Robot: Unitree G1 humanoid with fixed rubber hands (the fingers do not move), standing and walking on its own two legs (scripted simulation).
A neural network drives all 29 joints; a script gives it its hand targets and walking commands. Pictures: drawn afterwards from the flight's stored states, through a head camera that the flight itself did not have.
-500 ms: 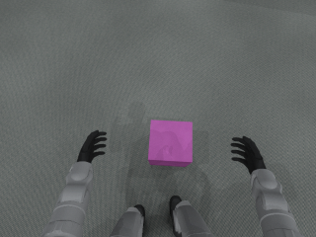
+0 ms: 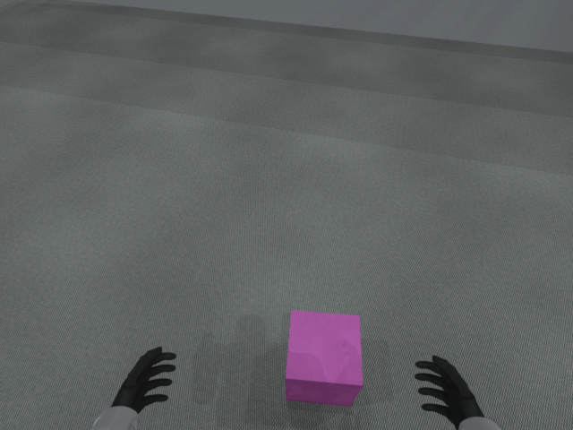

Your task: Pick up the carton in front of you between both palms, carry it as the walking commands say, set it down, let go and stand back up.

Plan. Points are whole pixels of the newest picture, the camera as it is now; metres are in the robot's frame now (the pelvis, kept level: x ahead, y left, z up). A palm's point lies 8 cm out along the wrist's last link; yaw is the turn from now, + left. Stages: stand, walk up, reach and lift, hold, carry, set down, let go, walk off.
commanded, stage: let go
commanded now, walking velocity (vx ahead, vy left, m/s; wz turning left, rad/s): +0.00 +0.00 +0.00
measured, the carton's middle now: (321, 359) +0.42 -0.09 -0.65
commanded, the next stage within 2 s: stand in 0.28 s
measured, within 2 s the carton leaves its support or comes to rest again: neither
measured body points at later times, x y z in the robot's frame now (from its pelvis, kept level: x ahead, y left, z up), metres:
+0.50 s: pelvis +0.01 -0.02 -0.01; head +0.01 -0.03 +0.44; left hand +0.15 +0.27 -0.09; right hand +0.17 -0.30 -0.09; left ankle -0.03 +0.09 -0.74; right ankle +0.01 -0.13 -0.74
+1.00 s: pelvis +0.02 -0.02 +0.00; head +0.01 -0.03 +0.45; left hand +0.15 +0.28 -0.10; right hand +0.16 -0.31 -0.10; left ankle -0.03 +0.09 -0.74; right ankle +0.01 -0.13 -0.74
